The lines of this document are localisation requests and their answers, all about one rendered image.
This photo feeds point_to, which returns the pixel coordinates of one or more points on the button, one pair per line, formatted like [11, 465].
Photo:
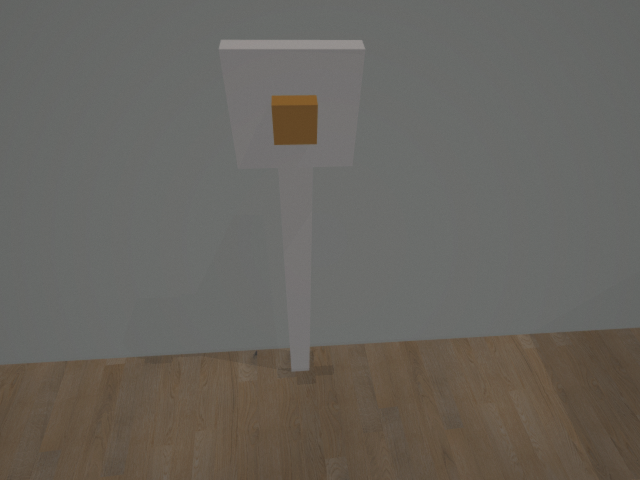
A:
[294, 119]

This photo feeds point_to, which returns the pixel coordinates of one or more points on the panel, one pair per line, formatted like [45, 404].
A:
[253, 72]

